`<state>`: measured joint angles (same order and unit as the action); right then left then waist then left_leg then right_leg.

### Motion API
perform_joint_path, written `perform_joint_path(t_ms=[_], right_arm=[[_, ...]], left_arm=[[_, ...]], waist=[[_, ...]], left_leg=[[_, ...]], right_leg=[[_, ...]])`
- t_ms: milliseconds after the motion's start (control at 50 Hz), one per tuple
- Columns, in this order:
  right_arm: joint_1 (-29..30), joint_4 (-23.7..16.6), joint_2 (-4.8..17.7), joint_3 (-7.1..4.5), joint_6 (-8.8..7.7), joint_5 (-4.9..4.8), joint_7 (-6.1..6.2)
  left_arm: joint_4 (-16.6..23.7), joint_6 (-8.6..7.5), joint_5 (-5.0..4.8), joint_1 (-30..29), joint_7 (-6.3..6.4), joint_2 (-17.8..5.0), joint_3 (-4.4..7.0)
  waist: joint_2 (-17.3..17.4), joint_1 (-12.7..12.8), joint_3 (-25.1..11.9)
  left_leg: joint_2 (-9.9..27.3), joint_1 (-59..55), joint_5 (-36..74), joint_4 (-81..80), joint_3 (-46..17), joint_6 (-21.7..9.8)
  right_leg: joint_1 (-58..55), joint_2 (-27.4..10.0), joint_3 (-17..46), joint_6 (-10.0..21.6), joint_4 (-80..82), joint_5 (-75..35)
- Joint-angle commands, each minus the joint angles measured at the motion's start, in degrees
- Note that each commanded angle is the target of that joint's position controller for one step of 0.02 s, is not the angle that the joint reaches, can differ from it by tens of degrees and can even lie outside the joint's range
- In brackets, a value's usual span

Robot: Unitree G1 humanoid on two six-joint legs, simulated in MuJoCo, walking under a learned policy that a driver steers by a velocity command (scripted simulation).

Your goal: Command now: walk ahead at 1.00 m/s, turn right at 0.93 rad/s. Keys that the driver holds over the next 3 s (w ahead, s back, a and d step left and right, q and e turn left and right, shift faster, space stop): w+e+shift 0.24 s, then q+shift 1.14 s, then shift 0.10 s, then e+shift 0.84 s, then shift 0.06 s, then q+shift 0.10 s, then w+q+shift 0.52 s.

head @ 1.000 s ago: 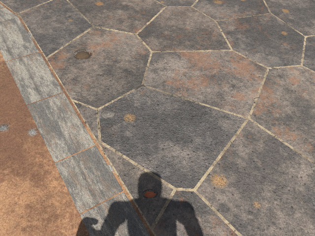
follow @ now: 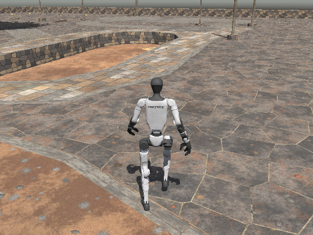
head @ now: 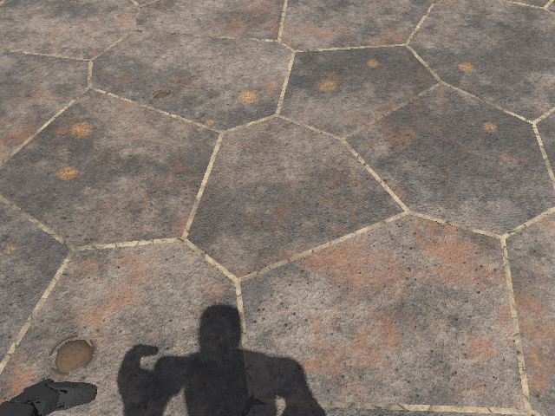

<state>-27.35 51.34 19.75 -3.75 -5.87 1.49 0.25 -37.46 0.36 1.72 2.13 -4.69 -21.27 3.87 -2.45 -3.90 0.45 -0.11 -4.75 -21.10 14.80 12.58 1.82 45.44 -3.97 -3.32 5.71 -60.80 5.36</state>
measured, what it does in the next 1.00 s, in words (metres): walks ahead: right foot, then left foot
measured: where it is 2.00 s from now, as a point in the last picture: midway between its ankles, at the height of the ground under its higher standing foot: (308, 312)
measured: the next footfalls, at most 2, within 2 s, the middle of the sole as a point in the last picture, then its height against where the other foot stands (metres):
right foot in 0.14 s outside the picture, level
left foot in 0.54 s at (287, 309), level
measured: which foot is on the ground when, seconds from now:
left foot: down 0.00-0.14, up 0.16-0.52, down 0.54-1.00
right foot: up 0.00-0.12, down 0.14-0.52, up 0.54-1.00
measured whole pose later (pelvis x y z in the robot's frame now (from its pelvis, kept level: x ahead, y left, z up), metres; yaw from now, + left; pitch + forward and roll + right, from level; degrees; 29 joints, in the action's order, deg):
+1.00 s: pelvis +0.67 -0.08 +0.01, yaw +7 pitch +2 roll -3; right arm -12.8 33.8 19.5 -5.4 3.3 -1.7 3.4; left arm -39.5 -1.8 0.0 3.6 2.4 -17.5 3.7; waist -0.5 -1.9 3.9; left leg -14.1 16.7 -6.5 26.1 -21.7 -5.3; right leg 33.2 4.0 14.6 -4.7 -45.5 12.4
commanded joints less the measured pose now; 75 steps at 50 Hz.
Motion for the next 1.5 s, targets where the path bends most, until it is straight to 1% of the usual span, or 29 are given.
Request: perform_joint_path(t_ms=[20,80,120,140,160,180,200,240,280,340,360,380,440,520,540,560,580,600,640,680,760,860,1100,1140,1160,1180,1220,1320,1500], right_arm=[[7.3,-4.5,3.3,0.46,-1.84,0.04,0.07],[4.1,-4.5,8.6,-0.72,-0.49,0.13,1.17],[8.2,-6.4,11.4,-1.47,1.37,0.55,1.67],[9.0,-6.7,10.1,-1.39,1.88,1.08,1.05],[9.0,-9.0,2.2,0.61,1.43,1.96,-0.11],[6.7,-15.9,4.0,0.85,0.28,0.13,-0.02],[13.0,-16.6,6.4,1.08,-1.13,0.66,-0.09],[14.5,-15.8,5.5,1.59,-1.23,1.25,0.04],[9.4,-13.3,4.2,2.03,1.48,2.33,0.00],[12.7,-14.4,-1.2,3.34,2.67,1.33,-0.92],[13.8,-14.5,-2.6,3.82,2.47,0.62,-1.33],[21.0,-15.5,-2.2,3.28,-0.41,-2.32,-0.75],[25.9,-16.8,-2.6,3.07,-2.63,-2.69,-2.40],[7.8,-13.1,6.3,-1.65,-1.42,-2.56,-3.51],[-1.9,-10.7,7.2,-2.33,-0.80,-2.46,-3.03],[-1.5,-10.8,9.3,-1.86,-0.74,-1.31,-2.73],[6.1,-15.6,10.8,-1.58,-1.13,2.02,-2.50],[12.5,-19.8,9.0,-2.43,0.14,0.75,-2.16],[16.8,-21.0,5.1,-1.10,2.37,-1.86,-1.48],[18.3,-21.3,5.8,-1.55,2.84,-1.53,-1.08],[15.2,-20.2,7.2,-2.51,4.25,-2.52,0.65],[15.3,-21.1,8.4,-3.22,7.70,-3.44,3.16],[16.0,-23.2,7.5,-4.22,9.04,-3.19,2.79],[14.9,-23.0,5.1,-3.32,9.04,-3.91,2.17],[9.5,-21.9,1.5,-2.20,9.03,-3.33,1.68],[8.7,-23.5,4.3,-2.80,8.77,-4.07,1.24],[10.9,-22.2,12.2,-4.94,8.46,-3.69,0.61],[11.4,-22.6,6.4,-3.08,9.79,-3.52,1.29],[16.0,-24.2,1.6,-0.65,8.45,-1.77,0.96]], left_arm=[[5.6,-0.43,-0.05,-5.5,-1.55,2.7,-2.63],[3.4,-0.68,-0.15,0.1,-0.91,-0.1,-2.03],[-2.3,-1.04,-0.06,20.0,0.52,-4.8,0.28],[-5.9,-1.07,-0.40,28.1,2.03,-7.5,2.12],[-5.6,-0.16,-1.49,23.6,3.56,-12.4,3.52],[-2.3,0.43,0.37,21.9,3.63,-17.5,4.45],[-1.9,0.69,-0.15,22.6,4.45,-14.7,4.45],[-3.7,-0.69,-0.52,18.2,5.11,-9.7,3.20],[-3.3,-2.84,-0.82,13.8,5.57,-4.8,1.05],[-6.0,-5.40,-1.31,14.1,4.37,-3.4,0.20],[-6.7,-5.81,-1.48,13.7,3.99,-2.9,0.12],[-5.1,-6.25,-4.12,12.4,5.54,0.3,-0.27],[-8.5,-5.20,-2.35,20.0,7.29,-3.6,-0.09],[-6.2,-3.43,-0.19,12.7,7.81,-4.7,0.44],[-4.4,-3.07,0.15,7.6,7.81,-4.6,0.47],[-2.9,-2.93,2.28,14.3,6.87,3.0,-0.97],[-2.1,-3.28,-0.79,26.9,5.47,3.9,-2.20],[-2.3,-3.26,-1.64,23.8,4.81,-2.2,-1.39],[1.0,-2.39,-0.92,11.3,5.54,-4.3,-0.25],[1.9,-1.39,-0.40,11.3,5.97,-3.1,-0.17],[1.9,-1.36,-0.03,8.9,7.17,0.0,-0.37],[2.6,-1.14,-1.52,2.7,7.86,-0.9,0.60],[1.2,-5.68,-2.44,-2.5,5.43,-3.1,2.55],[0.2,-5.48,-2.85,-0.4,5.39,-3.2,2.91],[1.2,-4.57,-2.10,-1.0,5.82,-4.6,2.91],[2.2,-3.43,-0.07,0.4,5.86,-6.3,2.99],[2.9,-2.96,-0.69,-0.1,6.56,-2.5,2.74],[3.4,-0.29,-0.46,-1.6,8.30,-1.4,1.36],[0.6,0.35,-1.35,1.9,5.94,-4.5,2.39]], waist=[[3.7,4.4,7.7],[7.4,8.5,1.7],[9.0,18.8,-7.8],[4.4,20.6,-10.9],[-9.8,14.0,-7.0],[-11.2,10.7,-19.9],[0.1,12.8,-16.1],[7.9,6.1,-1.2],[10.5,0.4,3.5],[7.4,-0.1,4.8],[4.8,0.5,4.0],[6.2,5.0,2.4],[2.2,8.5,-0.5],[-4.6,-2.3,-7.7],[-2.3,-8.4,-8.9],[18.8,-1.3,-10.5],[18.8,5.1,-23.1],[9.5,2.7,-22.9],[-4.8,4.1,-7.6],[-0.6,6.5,-3.5],[3.9,5.2,-7.1],[7.8,3.3,-7.4],[12.0,1.8,-5.1],[5.9,2.5,-6.5],[-3.2,-0.3,-10.5],[-11.5,-0.2,-10.6],[-6.8,2.0,-6.3],[-4.5,3.2,-0.6],[-4.8,5.5,-5.5]], left_leg=[[11.1,10.3,42.5,-8.8,1.7,-3.0],[12.8,3.1,79.9,5.0,3.1,-1.7],[15.1,8.9,84.0,30.7,0.9,-2.8],[11.1,20.3,54.9,50.9,0.6,-2.6],[0.5,38.1,-4.6,74.1,-0.2,-1.2],[-2.0,55.2,-8.3,85.1,-13.3,0.2],[1.3,58.5,-2.3,79.7,-17.8,-0.4],[5.5,52.5,0.3,67.4,-17.3,0.0],[8.2,42.0,-1.0,60.5,-15.9,1.6],[7.3,32.9,7.1,41.7,-10.6,1.0],[6.2,29.5,14.5,34.6,-8.9,-0.3],[4.8,30.0,22.7,29.1,-10.0,0.1],[-0.4,29.1,41.9,14.5,-8.5,-1.8],[-6.4,11.6,35.4,17.3,-8.2,-4.2],[-2.6,3.6,37.4,14.7,-12.6,-5.7],[7.5,-7.7,62.3,18.7,-27.7,-11.3],[19.9,-17.1,52.8,11.1,-58.8,-22.5],[19.0,-11.7,29.3,6.0,-60.7,-22.8],[11.9,9.4,7.9,0.7,-52.1,-18.0],[6.1,19.1,10.1,-0.9,-46.2,-15.0],[3.0,18.5,28.5,3.2,-41.3,-11.9],[0.8,15.3,13.3,3.7,-44.3,-7.1],[-1.3,10.4,26.3,11.6,-54.3,-8.9],[-6.0,16.9,5.4,19.0,-50.8,-6.2],[-10.5,25.4,-14.3,29.3,-43.2,-4.0],[-14.1,34.2,-22.8,39.4,-33.3,-1.5],[-6.1,38.3,-12.1,51.3,-28.3,2.6],[-0.8,42.5,-0.7,60.1,-17.3,4.5],[3.5,32.1,-0.8,37.1,-13.1,4.0]], right_leg=[[-8.5,1.5,-5.4,2.1,12.8,-5.8],[-20.6,8.3,-9.5,4.8,16.5,-1.6],[-43.1,10.4,-5.3,8.2,18.0,2.8],[-57.7,9.5,0.1,10.0,22.1,5.1],[-61.8,-0.2,16.3,12.5,22.9,1.4],[-77.5,-10.3,45.1,24.2,34.7,8.9],[-72.4,-11.1,49.6,21.5,44.1,17.6],[-51.2,-7.0,40.7,17.6,47.4,11.0],[-35.3,-5.0,28.7,15.8,46.2,-17.1],[-26.2,1.4,12.5,10.4,46.6,-43.3],[-25.9,4.2,7.8,7.8,46.7,-44.5],[-27.1,3.8,8.1,6.3,45.3,-35.4],[-38.0,1.9,5.5,2.4,45.1,-29.0],[-39.1,1.5,2.8,-3.7,22.8,-41.6],[-32.9,3.6,1.7,-6.0,4.9,-34.2],[-17.3,13.1,1.5,-8.8,-20.6,29.7],[-7.4,14.8,12.8,-10.2,-34.6,31.3],[-7.2,10.8,15.7,-8.2,-33.1,24.3],[-6.5,8.0,13.2,-6.5,-23.8,18.5],[-10.4,6.5,13.8,-6.8,-13.6,16.2],[-10.8,7.1,13.1,-9.5,-0.7,13.3],[-7.3,7.9,15.6,-11.0,5.8,7.3],[-23.3,10.0,16.5,-9.8,33.6,6.3],[-36.0,4.5,16.9,-7.2,44.5,-5.6],[-47.3,-6.4,24.2,-1.8,40.3,-16.7],[-48.2,-16.2,33.3,7.2,38.8,-27.4],[-42.3,-15.0,29.9,8.5,40.3,-14.3],[-35.3,-7.3,12.8,5.9,44.0,-6.7],[-38.9,-10.9,6.4,9.0,43.1,-14.3]])
Over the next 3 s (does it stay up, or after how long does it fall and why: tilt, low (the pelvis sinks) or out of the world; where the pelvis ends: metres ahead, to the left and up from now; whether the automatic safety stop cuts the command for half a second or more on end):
stays up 0.97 -0.08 0.00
